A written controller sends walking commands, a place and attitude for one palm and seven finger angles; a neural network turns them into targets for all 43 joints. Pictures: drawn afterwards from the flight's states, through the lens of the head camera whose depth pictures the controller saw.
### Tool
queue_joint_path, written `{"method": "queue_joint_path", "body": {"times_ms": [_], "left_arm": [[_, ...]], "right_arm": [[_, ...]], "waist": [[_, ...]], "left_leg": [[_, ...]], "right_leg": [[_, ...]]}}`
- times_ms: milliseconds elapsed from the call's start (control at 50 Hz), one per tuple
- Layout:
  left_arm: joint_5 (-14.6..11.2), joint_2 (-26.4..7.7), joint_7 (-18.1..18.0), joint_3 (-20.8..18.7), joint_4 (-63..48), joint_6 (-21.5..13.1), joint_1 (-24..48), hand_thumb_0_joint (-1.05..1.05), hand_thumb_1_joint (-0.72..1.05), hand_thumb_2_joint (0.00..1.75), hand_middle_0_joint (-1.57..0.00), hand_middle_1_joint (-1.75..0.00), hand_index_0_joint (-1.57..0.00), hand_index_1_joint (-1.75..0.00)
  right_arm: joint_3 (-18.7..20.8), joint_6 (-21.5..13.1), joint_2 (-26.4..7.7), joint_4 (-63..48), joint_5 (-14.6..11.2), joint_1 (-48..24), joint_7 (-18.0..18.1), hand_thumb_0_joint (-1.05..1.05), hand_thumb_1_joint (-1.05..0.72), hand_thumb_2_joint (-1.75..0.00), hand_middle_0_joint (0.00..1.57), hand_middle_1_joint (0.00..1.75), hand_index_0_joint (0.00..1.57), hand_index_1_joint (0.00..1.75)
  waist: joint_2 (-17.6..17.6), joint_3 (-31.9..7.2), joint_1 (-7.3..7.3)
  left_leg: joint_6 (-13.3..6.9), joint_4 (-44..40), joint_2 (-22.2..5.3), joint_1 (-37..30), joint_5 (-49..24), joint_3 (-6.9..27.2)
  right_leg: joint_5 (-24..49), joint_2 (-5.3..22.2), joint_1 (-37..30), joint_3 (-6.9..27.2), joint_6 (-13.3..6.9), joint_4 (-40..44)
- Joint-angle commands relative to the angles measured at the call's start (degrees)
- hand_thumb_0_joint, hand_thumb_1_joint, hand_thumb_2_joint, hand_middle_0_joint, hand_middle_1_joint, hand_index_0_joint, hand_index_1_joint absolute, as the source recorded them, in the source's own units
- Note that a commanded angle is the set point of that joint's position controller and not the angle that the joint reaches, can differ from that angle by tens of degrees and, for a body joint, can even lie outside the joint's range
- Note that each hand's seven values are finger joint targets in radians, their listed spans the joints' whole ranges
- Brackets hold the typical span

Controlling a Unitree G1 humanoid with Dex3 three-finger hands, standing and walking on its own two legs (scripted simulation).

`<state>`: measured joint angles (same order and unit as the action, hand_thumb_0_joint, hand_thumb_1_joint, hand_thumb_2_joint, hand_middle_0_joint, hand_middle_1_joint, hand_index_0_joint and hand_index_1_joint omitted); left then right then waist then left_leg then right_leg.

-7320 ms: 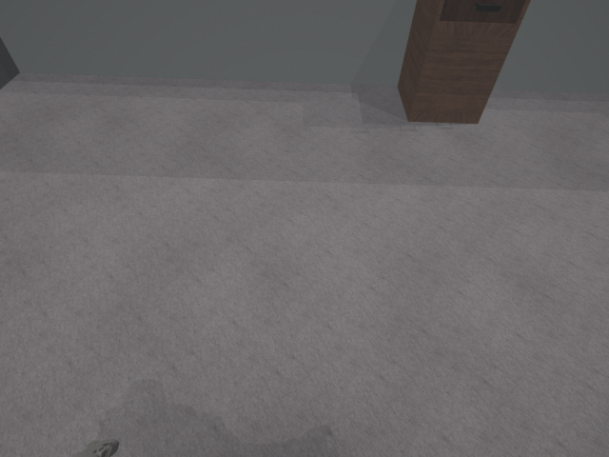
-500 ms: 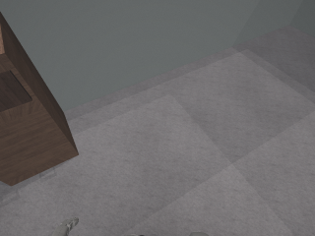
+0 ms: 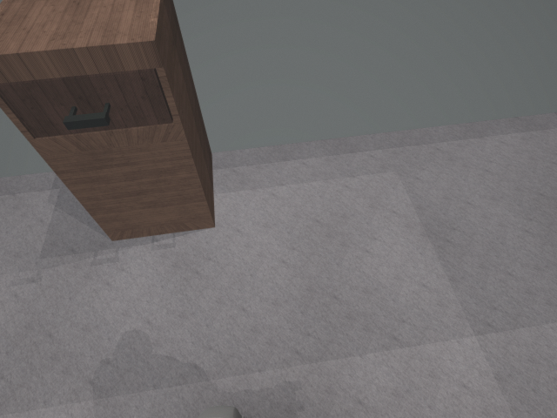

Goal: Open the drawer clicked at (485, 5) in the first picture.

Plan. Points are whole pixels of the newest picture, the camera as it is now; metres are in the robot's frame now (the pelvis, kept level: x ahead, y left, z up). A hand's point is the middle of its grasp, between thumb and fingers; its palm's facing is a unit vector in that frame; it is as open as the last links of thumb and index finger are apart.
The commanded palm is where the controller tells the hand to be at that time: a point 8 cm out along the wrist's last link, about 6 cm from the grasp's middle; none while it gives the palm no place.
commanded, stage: turn to face it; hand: left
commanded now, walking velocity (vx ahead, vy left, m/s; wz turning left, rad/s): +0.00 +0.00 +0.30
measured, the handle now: (88, 114) +0.78 +0.57 -0.10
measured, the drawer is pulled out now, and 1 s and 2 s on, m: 0.00 0.00 0.00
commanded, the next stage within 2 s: take the last steps up to it in 0.20 s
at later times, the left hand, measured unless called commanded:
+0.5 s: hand out of the picture +0.05 +0.22 -0.16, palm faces +0.14 -0.96 -0.24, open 7.4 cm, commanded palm none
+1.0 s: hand out of the picture -0.04 +0.22 -0.18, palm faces +0.33 -0.93 -0.16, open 7.4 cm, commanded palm none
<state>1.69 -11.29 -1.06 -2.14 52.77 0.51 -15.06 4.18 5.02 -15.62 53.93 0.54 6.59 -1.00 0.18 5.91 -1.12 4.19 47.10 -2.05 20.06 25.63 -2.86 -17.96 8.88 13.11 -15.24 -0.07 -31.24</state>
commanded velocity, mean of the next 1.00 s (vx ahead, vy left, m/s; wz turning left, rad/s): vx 0.22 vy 0.04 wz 0.13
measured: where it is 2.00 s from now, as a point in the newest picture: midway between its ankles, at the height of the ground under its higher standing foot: (246, 363)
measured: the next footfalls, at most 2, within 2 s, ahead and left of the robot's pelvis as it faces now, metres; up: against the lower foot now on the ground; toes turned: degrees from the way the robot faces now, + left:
left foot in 0.06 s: +0.01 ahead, +0.13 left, +0.00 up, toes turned +7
right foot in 0.50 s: +0.05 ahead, -0.09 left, +0.00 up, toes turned +1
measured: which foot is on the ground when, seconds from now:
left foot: up 0.00-0.04, down 0.06-0.50, up 0.52-0.96, down 0.98-1.00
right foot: down 0.00-0.08, up 0.10-0.48, down 0.50-0.98, up 1.00-1.00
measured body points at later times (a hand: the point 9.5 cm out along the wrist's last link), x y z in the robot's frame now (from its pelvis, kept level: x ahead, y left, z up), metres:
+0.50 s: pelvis +0.01 +0.02 +0.00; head +0.02 +0.01 +0.44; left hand +0.05 +0.27 -0.14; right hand +0.09 -0.21 -0.16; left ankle -0.03 +0.13 -0.74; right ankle +0.01 -0.09 -0.74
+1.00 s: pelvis +0.12 +0.11 -0.02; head +0.14 +0.13 +0.43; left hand -0.06 +0.27 -0.17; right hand +0.25 -0.10 -0.16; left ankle +0.16 +0.22 -0.74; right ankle +0.02 -0.08 -0.72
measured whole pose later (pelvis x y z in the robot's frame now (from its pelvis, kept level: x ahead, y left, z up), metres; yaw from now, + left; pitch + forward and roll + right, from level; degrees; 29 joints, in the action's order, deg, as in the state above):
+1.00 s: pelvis +0.12 +0.11 -0.02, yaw +13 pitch +0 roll +0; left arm 1.3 -7.4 -0.9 -2.0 67.5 -1.9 -28.6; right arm 2.7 -1.7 -10.2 58.3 1.4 10.0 -1.6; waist 1.0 3.7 -2.4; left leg -1.7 36.1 -3.3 22.8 13.4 -7.3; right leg -28.5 9.3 3.2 -8.6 3.7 -37.3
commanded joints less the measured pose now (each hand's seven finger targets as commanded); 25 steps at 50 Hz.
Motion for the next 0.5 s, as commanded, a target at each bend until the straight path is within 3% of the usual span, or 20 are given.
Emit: {"method": "queue_joint_path", "body": {"times_ms": [0, 20, 40, 60, 80, 100, 140, 180, 300, 360, 400, 440, 460, 480], "left_arm": [[-0.2, -13.6, -0.7, -3.8, -1.5, -0.3, -1.3, 0.00, 0.90, 0.90, -0.20, -0.30, -0.20, -0.30], [-0.8, -12.8, -0.5, -3.7, -1.5, -0.1, -1.1, 0.00, 0.90, 0.90, -0.20, -0.30, -0.20, -0.30], [-1.2, -9.8, -0.2, -3.4, -3.0, 0.2, -1.9, 0.00, 0.90, 0.90, -0.20, -0.30, -0.20, -0.30], [-0.8, -7.0, -0.1, -1.8, -5.2, 0.5, 2.0, 0.00, 0.90, 0.90, -0.20, -0.30, -0.20, -0.30], [-0.7, -7.3, -0.6, -1.8, -4.9, 1.4, 4.2, 0.00, 0.90, 0.90, -0.20, -0.30, -0.20, -0.30], [-1.0, -7.5, -0.6, -2.1, -3.8, 1.6, 4.8, 0.00, 0.90, 0.90, -0.20, -0.30, -0.20, -0.30], [-1.0, -8.1, -0.1, -2.4, -1.6, 1.6, 2.4, 0.00, 0.90, 0.90, -0.20, -0.30, -0.20, -0.30], [-0.9, -7.8, 0.2, -2.2, -0.5, 1.5, 0.6, 0.00, 0.90, 0.90, -0.20, -0.30, -0.20, -0.30], [-0.9, -6.3, 0.0, -1.6, -1.2, 1.5, 2.8, 0.00, 0.90, 0.90, -0.20, -0.30, -0.20, -0.30], [-0.8, -5.6, 0.5, -1.2, -1.6, 0.6, 4.4, 0.00, 0.90, 0.90, -0.20, -0.30, -0.20, -0.30], [-0.6, -4.7, 1.0, -1.1, -1.1, -0.1, 3.1, 0.00, 0.90, 0.90, -0.20, -0.30, -0.20, -0.30], [-0.5, -4.4, 1.2, -1.1, 0.8, -1.0, -1.6, 0.00, 0.90, 0.90, -0.20, -0.30, -0.20, -0.30], [-0.2, -6.0, 1.0, -1.5, 1.9, -1.8, -5.2, 0.00, 0.90, 0.90, -0.20, -0.30, -0.20, -0.30], [0.6, -10.8, 0.4, -2.5, 3.2, -2.6, -9.4, 0.00, 0.90, 0.90, -0.20, -0.30, -0.20, -0.30]], "right_arm": [[-0.2, -3.1, -2.7, -4.6, 0.0, 0.5, 0.1, 0.00, -0.90, -0.90, 0.20, 0.30, 0.20, 0.30], [0.3, -3.6, -4.8, -3.9, 0.2, 2.6, 0.1, 0.00, -0.90, -0.90, 0.20, 0.30, 0.20, 0.30], [1.6, -4.2, -10.8, -3.8, 0.7, 4.9, 0.3, 0.00, -0.90, -0.90, 0.20, 0.30, 0.20, 0.30], [2.3, -3.7, -14.4, -3.1, 0.3, 8.2, 0.5, 0.00, -0.90, -0.90, 0.20, 0.30, 0.20, 0.30], [2.1, -3.9, -13.1, -1.8, 0.4, 9.0, 1.5, 0.00, -0.90, -0.90, 0.20, 0.30, 0.20, 0.30], [1.6, -3.8, -11.8, -1.9, 0.5, 6.6, 2.1, 0.00, -0.90, -0.90, 0.20, 0.30, 0.20, 0.30], [0.5, -4.0, -8.4, -3.5, 0.4, 0.6, 2.1, 0.00, -0.90, -0.90, 0.20, 0.30, 0.20, 0.30], [0.3, -4.5, -7.7, -3.8, 0.3, -0.2, 2.0, 0.00, -0.90, -0.90, 0.20, 0.30, 0.20, 0.30], [0.4, -4.6, -6.7, -1.9, 0.5, 3.4, 1.9, 0.00, -0.90, -0.90, 0.20, 0.30, 0.20, 0.30], [0.6, -4.7, -6.4, -0.9, 0.8, 5.3, 1.8, 0.00, -0.90, -0.90, 0.20, 0.30, 0.20, 0.30], [0.6, -4.8, -6.3, -0.3, 1.0, 5.2, 1.7, 0.00, -0.90, -0.90, 0.20, 0.30, 0.20, 0.30], [0.4, -5.0, -5.4, 0.0, 0.6, 4.5, 1.8, 0.00, -0.90, -0.90, 0.20, 0.30, 0.20, 0.30], [0.2, -5.4, -3.8, 0.1, 0.2, 4.6, 1.6, 0.00, -0.90, -0.90, 0.20, 0.30, 0.20, 0.30], [-0.6, -6.0, 0.6, -0.8, -0.4, 5.7, 1.3, 0.00, -0.90, -0.90, 0.20, 0.30, 0.20, 0.30]], "waist": [[11.7, -10.4, 0.48], [7.6, -11.4, 2.04], [-7.2, -14.2, 3.33], [-15.9, -12.6, 5.24], [-14.2, -11.6, 5.81], [-14.2, -9.4, 4.63], [-9.6, -6.7, 1.70], [-7.6, -6.7, 0.80], [-8.6, -6.9, 2.17], [-10.4, -6.9, 3.09], [-9.8, -5.6, 2.14], [-7.5, -5.2, -0.39], [-2.5, -5.8, -2.24], [12.1, -6.7, -3.50]], "left_leg": [[-1.9, -17.9, 1.2, -6.0, -8.3, -3.9], [-3.1, -25.2, -0.7, -14.2, -17.0, -2.6], [-8.3, -26.7, -13.0, -25.4, -32.7, 12.4], [-14.4, -26.7, -22.0, -24.6, -50.5, 19.8], [-15.7, -26.0, -21.2, -21.9, -55.1, 19.0], [-15.7, -25.5, -18.9, -19.4, -53.5, 16.6], [-14.0, -26.0, -13.8, -16.2, -49.0, 10.7], [-13.1, -26.9, -12.0, -15.1, -46.2, 8.7], [-14.1, -27.7, -11.7, -16.8, -42.2, 11.0], [-14.5, -28.3, -11.6, -15.7, -29.8, 14.0], [-14.2, -28.4, -11.0, -12.8, -21.7, 15.3], [-12.1, -24.7, -8.4, -6.6, -13.0, 14.2], [-9.7, -18.2, -4.9, -0.4, -7.8, 11.6], [-6.1, -4.4, 1.7, 11.7, 1.4, 3.4]], "right_leg": [[33.7, 11.2, -9.0, 7.8, -4.0, 1.1], [29.1, 9.6, -3.3, 5.8, -1.1, -4.3], [8.7, 3.4, 10.5, 3.3, 2.8, -15.3], [-19.4, -0.8, 17.9, 6.0, 4.6, -24.2], [-18.8, -1.0, 18.6, 11.9, 4.7, -29.0], [-16.0, -1.1, 18.9, 13.5, 4.7, -32.0], [-8.9, -1.5, 17.6, 13.7, 4.9, -33.7], [-6.3, -1.9, 15.5, 13.1, 5.3, -31.8], [-7.0, -3.5, 12.9, 12.6, 5.5, -21.8], [-9.1, -5.2, 9.5, 11.0, 4.6, -14.2], [-8.2, -6.3, 6.2, 9.8, 3.7, -8.4], [-0.4, -7.0, -3.6, 8.5, 3.2, 2.7], [2.2, -4.4, -12.2, 11.4, 2.3, 9.7], [-3.5, 9.4, -21.3, 26.9, -1.8, 16.2]]}}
